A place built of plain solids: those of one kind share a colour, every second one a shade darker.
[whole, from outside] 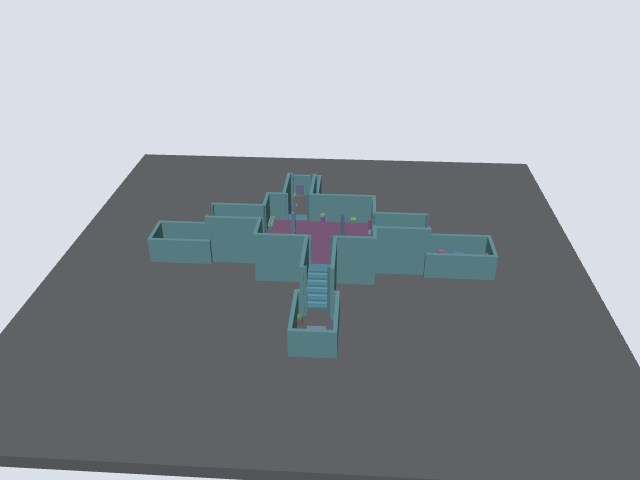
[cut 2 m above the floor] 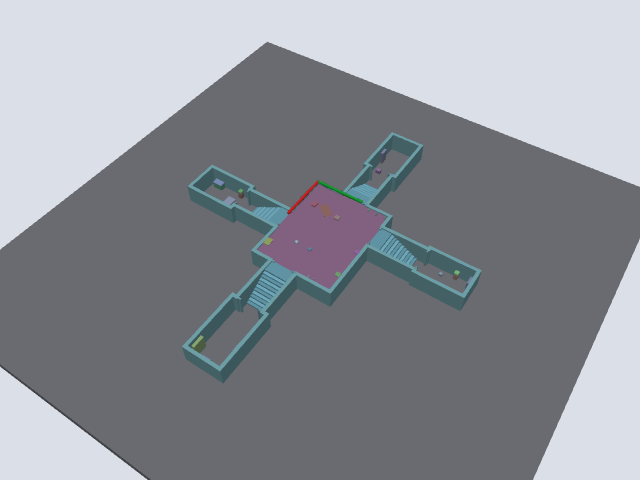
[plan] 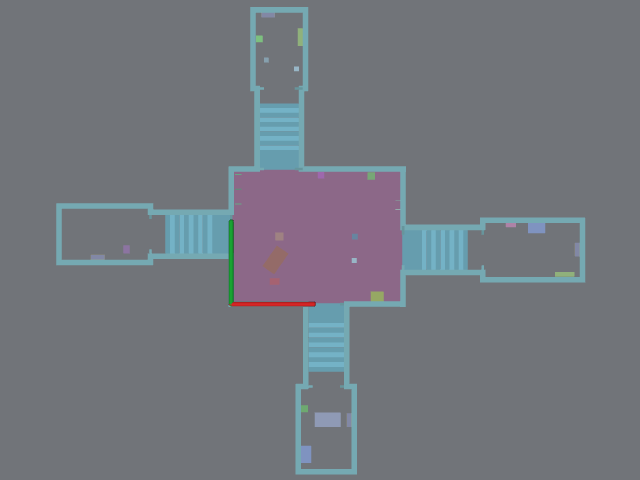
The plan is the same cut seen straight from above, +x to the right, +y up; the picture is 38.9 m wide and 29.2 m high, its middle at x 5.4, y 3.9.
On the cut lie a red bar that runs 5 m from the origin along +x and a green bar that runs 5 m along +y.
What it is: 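A pedestrian concourse under a road junction, its hall raised by a flight over the passages that come to it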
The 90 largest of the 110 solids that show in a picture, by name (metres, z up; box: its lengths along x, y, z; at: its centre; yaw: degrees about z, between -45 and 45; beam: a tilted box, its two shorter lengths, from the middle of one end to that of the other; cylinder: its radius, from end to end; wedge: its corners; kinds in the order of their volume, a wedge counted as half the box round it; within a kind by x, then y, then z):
{
 "wall_1": {"box": [0.34, 3.78, 2.51], "at": [-10.48, 4.25, 1.21]},
 "wall_2": {"box": [5.91, 0.34, 2.51], "at": [-7.7, 2.53, 1.21]},
 "wall_3": {"box": [5.91, 0.34, 2.51], "at": [-7.7, 5.97, 1.21]},
 "wall_4": {"box": [0.16, 0.5, 4.86], "at": [-4.91, 3.08, 2.38]},
 "wall_5": {"box": [0.34, 0.72, 2.51], "at": [-4.91, 5.78, 1.21]},
 "wall_6": {"box": [5.25, 0.34, 4.86], "at": [-2.46, 2.91, 2.38]},
 "wall_7": {"box": [5.25, 0.34, 4.86], "at": [-2.46, 5.59, 2.38]},
 "wall_8": {"box": [0.34, 3.25, 4.86], "at": [0.0, 1.46, 2.38]},
 "wall_9": {"box": [0.16, 0.5, 4.86], "at": [0.0, 5.42, 2.38]},
 "wall_10": {"box": [0.34, 2.97, 4.86], "at": [0.0, 6.91, 2.38]},
 "wall_11": {"box": [1.91, 0.34, 4.86], "at": [0.79, 8.22, 2.38]},
 "wall_12": {"box": [0.34, 5.13, 2.51], "at": [1.33, 15.51, 1.21]},
 "wall_13": {"box": [0.58, 0.34, 2.51], "at": [1.45, 13.11, 1.21]},
 "wall_14": {"box": [0.34, 5.23, 4.86], "at": [1.57, 10.67, 2.38]},
 "wall_15": {"box": [0.5, 0.16, 4.86], "at": [1.74, 8.22, 2.38]},
 "wall_16": {"box": [0.5, 0.16, 4.86], "at": [1.74, 13.11, 2.38]},
 "wall_17": {"box": [4.88, 0.34, 4.86], "at": [2.27, 0.0, 2.38]},
 "wall_18": {"box": [3.53, 0.34, 2.51], "at": [2.93, 17.9, 1.21]},
 "wall_19": {"box": [0.34, 5.52, 2.51], "at": [4.08, -7.61, 1.21]},
 "wall_20": {"box": [0.5, 0.16, 4.86], "at": [4.11, 8.22, 2.38]},
 "wall_21": {"box": [0.34, 5.23, 4.86], "at": [4.28, 10.67, 2.38]},
 "wall_22": {"box": [0.8, 0.34, 2.51], "at": [4.31, -5.01, 1.21]},
 "wall_23": {"box": [0.34, 5.13, 2.51], "at": [4.52, 15.51, 1.21]},
 "wall_24": {"box": [0.34, 5.36, 4.86], "at": [4.54, -2.51, 2.38]},
 "wall_25": {"box": [0.5, 0.16, 4.86], "at": [4.71, -5.01, 2.38]},
 "wall_26": {"box": [0.5, 0.16, 4.86], "at": [4.71, 0.0, 2.38]},
 "wall_27": {"box": [3.75, 0.34, 2.51], "at": [5.78, -10.2, 1.21]},
 "wall_28": {"box": [0.5, 0.16, 4.86], "at": [6.86, -5.01, 2.38]},
 "wall_29": {"box": [0.5, 0.16, 4.86], "at": [6.86, 0.0, 2.38]},
 "wall_30": {"box": [0.34, 5.36, 4.86], "at": [7.03, -2.51, 2.38]},
 "wall_31": {"box": [6.52, 0.34, 4.86], "at": [7.37, 8.22, 2.38]},
 "wall_32": {"box": [0.34, 5.52, 2.51], "at": [7.49, -7.61, 1.21]},
 "wall_33": {"box": [3.77, 0.34, 4.86], "at": [8.74, 0.0, 2.38]},
 "wall_34": {"box": [0.34, 2.26, 4.86], "at": [10.46, 0.96, 2.38]},
 "wall_35": {"box": [0.34, 3.89, 4.86], "at": [10.46, 6.44, 2.38]},
 "wall_36": {"box": [5.18, 0.34, 4.86], "at": [12.88, 1.92, 2.38]},
 "wall_37": {"box": [5.18, 0.34, 4.86], "at": [12.88, 4.67, 2.38]},
 "wall_38": {"box": [0.34, 0.77, 2.51], "at": [15.3, 1.7, 1.21]},
 "wall_39": {"box": [0.16, 0.53, 4.86], "at": [15.3, 2.1, 2.38]},
 "wall_40": {"box": [0.34, 0.77, 2.51], "at": [15.3, 4.88, 1.21]},
 "wall_41": {"box": [6.41, 0.34, 2.51], "at": [18.33, 1.49, 1.21]},
 "wall_42": {"box": [6.41, 0.34, 2.51], "at": [18.33, 5.1, 1.21]},
 "wall_43": {"box": [0.34, 3.95, 2.51], "at": [21.37, 3.29, 1.21]},
 "down_1": {"box": [0.29, 2.33, 0.56], "at": [-3.3, 4.25, 0.23]},
 "down_2": {"box": [0.29, 2.33, 0.74], "at": [-3.01, 4.25, 0.32]},
 "down_3": {"box": [0.29, 2.33, 0.91], "at": [-2.73, 4.25, 0.4]},
 "down_4": {"box": [0.29, 2.33, 1.08], "at": [-2.44, 4.25, 0.49]},
 "down_5": {"box": [0.29, 2.33, 1.25], "at": [-2.15, 4.25, 0.57]},
 "down_6": {"box": [0.29, 2.33, 1.42], "at": [-1.87, 4.25, 0.66]},
 "down_7": {"box": [0.29, 2.33, 1.59], "at": [-1.58, 4.25, 0.75]},
 "down_8": {"box": [0.29, 2.33, 1.76], "at": [-1.29, 4.25, 0.83]},
 "down_9": {"box": [1.2, 2.33, 1.93], "at": [-0.55, 4.25, 0.92]},
 "down_10": {"box": [2.36, 1.2, 1.93], "at": [2.93, 8.77, 0.92]},
 "down_11": {"box": [2.36, 0.28, 1.76], "at": [2.93, 9.51, 0.83]},
 "down_12": {"box": [2.36, 0.28, 1.59], "at": [2.93, 9.8, 0.75]},
 "down_13": {"box": [2.36, 0.28, 1.42], "at": [2.93, 10.08, 0.66]},
 "down_14": {"box": [2.36, 0.28, 1.25], "at": [2.93, 10.37, 0.57]},
 "down_15": {"box": [2.36, 0.28, 1.08], "at": [2.93, 10.65, 0.49]},
 "down_16": {"box": [2.36, 0.28, 0.91], "at": [2.93, 10.93, 0.4]},
 "down_17": {"box": [2.36, 0.28, 0.74], "at": [2.93, 11.22, 0.32]},
 "down_18": {"box": [2.36, 0.28, 0.56], "at": [2.93, 11.5, 0.23]},
 "down_19": {"box": [2.15, 0.3, 0.56], "at": [5.78, -3.38, 0.23]},
 "down_20": {"box": [2.15, 0.3, 0.74], "at": [5.78, -3.08, 0.32]},
 "down_21": {"box": [2.15, 0.3, 0.91], "at": [5.78, -2.78, 0.4]},
 "down_22": {"box": [2.15, 0.3, 1.08], "at": [5.78, -2.48, 0.49]},
 "down_23": {"box": [2.15, 0.3, 1.25], "at": [5.78, -2.19, 0.57]},
 "down_24": {"box": [2.15, 0.3, 1.42], "at": [5.78, -1.89, 0.66]},
 "down_25": {"box": [2.15, 0.3, 1.59], "at": [5.78, -1.59, 0.75]},
 "down_26": {"box": [2.15, 0.3, 1.76], "at": [5.78, -1.3, 0.83]},
 "down_27": {"box": [2.15, 1.2, 1.93], "at": [5.78, -0.55, 0.92]},
 "down_28": {"box": [1.2, 2.41, 1.93], "at": [11.01, 3.29, 0.92]},
 "down_29": {"box": [0.28, 2.41, 1.76], "at": [11.75, 3.29, 0.83]},
 "down_30": {"box": [0.28, 2.41, 1.59], "at": [12.03, 3.29, 0.75]},
 "down_31": {"box": [0.28, 2.41, 1.42], "at": [12.3, 3.29, 0.66]},
 "down_32": {"box": [0.28, 2.41, 1.25], "at": [12.58, 3.29, 0.57]},
 "down_33": {"box": [0.28, 2.41, 1.08], "at": [12.86, 3.29, 0.49]},
 "down_34": {"box": [0.28, 2.41, 0.91], "at": [13.14, 3.29, 0.4]},
 "down_35": {"box": [0.28, 2.41, 0.74], "at": [13.42, 3.29, 0.32]},
 "down_36": {"box": [0.28, 2.41, 0.56], "at": [13.7, 3.29, 0.23]},
 "ground_1": {"box": [10.52, 8.28, 0.5], "at": [5.23, 4.11, 1.63]},
 "cabinet_arm_body_1": {"box": [0.82, 0.28, 1.28], "at": [-8.12, 2.85, 0.76]},
 "cabinet_arm_body_2": {"box": [0.82, 0.28, 1.28], "at": [2.24, 17.58, 0.76]},
 "cabinet_arm_body_3": {"box": [0.27, 0.83, 1.28], "at": [7.17, -7.06, 0.76]},
 "cabinet_arm_body_4": {"box": [0.27, 0.83, 1.28], "at": [21.05, 3.32, 0.76]},
 "arm_cabinet_body_1": {"box": [0.3, 1.09, 1.47], "at": [4.2, 16.24, 0.82]},
 "arm_cabinet_body_2": {"box": [1.2, 0.3, 1.47], "at": [20.29, 1.81, 0.82]},
 "hall_column_1": {"box": [0.35, 0.35, 2.97], "at": [2.93, 4.11, 3.32]},
 "hall_column_2": {"box": [0.35, 0.35, 2.97], "at": [7.53, 4.11, 3.32]},
 "hall_machine_body_1": {"box": [0.8, 0.6, 1.02], "at": [8.88, 0.47, 2.49]},
 "gritbin_arm_body_1": {"box": [0.59, 1.02, 0.67], "at": [4.56, -9.14, 0.28]}
}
